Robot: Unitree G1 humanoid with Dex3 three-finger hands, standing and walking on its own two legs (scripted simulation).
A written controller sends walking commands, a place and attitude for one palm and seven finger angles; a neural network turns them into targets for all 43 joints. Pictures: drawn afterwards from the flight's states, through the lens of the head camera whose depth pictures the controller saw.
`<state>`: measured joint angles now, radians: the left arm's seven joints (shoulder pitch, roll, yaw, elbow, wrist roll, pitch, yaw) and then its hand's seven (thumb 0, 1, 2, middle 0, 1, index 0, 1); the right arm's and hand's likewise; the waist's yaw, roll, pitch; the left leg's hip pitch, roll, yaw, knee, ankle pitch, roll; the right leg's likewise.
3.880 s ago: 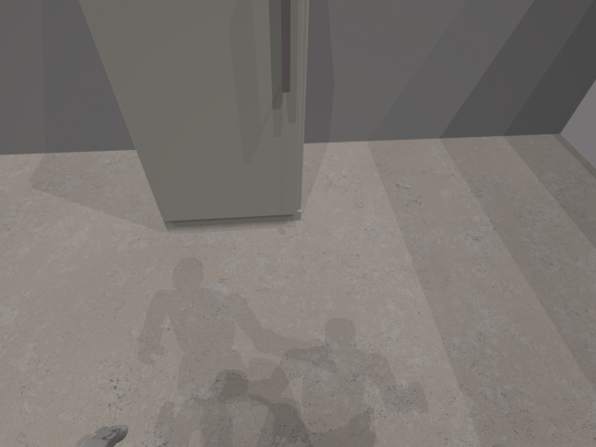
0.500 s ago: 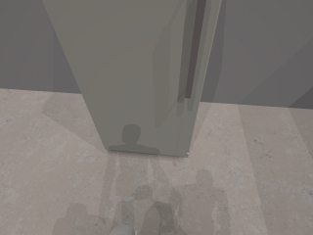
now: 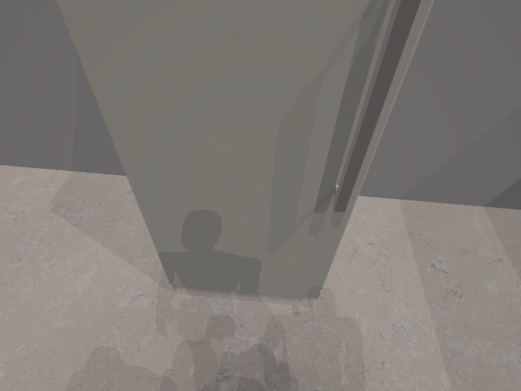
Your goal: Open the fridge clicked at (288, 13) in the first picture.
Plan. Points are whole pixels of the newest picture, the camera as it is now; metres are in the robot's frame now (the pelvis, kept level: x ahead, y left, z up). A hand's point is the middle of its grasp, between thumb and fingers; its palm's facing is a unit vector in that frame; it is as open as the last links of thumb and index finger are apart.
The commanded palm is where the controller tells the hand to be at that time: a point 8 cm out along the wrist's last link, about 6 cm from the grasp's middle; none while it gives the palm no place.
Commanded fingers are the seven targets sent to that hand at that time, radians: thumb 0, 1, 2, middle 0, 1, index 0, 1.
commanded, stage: come to a stop and stand still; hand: right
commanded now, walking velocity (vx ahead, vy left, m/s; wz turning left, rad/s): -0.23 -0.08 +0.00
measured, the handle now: (366, 111) +0.54 -0.15 +0.17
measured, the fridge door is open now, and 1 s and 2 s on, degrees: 0 0 0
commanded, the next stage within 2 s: look again from close up in 1.50 s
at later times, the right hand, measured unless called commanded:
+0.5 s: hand out of the picture +0.03 -0.21 -0.18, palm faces -0.02 +0.97 -0.26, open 7.3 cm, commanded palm none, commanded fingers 0.00 -0.90 -0.90 0.20 0.30 0.20 0.30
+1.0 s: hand out of the picture -0.02 -0.19 -0.18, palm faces +0.06 +0.98 -0.17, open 7.3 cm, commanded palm none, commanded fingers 0.00 -0.90 -0.90 0.20 0.30 0.20 0.30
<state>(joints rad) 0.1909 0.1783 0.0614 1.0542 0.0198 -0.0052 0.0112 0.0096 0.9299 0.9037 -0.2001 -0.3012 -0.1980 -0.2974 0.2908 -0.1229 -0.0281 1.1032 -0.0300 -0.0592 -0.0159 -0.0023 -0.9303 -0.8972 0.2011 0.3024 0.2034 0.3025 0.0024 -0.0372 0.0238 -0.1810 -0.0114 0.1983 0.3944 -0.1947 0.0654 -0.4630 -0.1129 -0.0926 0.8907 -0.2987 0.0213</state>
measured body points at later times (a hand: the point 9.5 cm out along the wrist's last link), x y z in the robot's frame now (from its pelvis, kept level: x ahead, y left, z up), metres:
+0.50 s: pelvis +0.01 -0.02 -0.01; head +0.04 -0.01 +0.44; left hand +0.07 +0.22 -0.17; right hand +0.03 -0.26 -0.16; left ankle -0.01 +0.09 -0.72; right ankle +0.08 -0.12 -0.74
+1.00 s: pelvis +0.00 -0.02 +0.00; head +0.02 -0.03 +0.45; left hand -0.02 +0.21 -0.16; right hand -0.02 -0.24 -0.17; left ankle -0.01 +0.11 -0.74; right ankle -0.03 -0.13 -0.74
